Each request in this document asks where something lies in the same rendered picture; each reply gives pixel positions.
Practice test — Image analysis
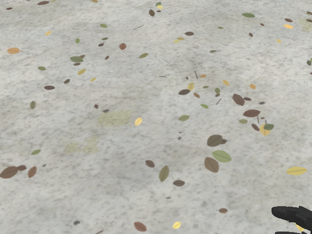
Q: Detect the right robot hand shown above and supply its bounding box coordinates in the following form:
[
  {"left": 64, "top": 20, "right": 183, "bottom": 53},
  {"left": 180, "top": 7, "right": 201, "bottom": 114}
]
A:
[{"left": 271, "top": 206, "right": 312, "bottom": 234}]

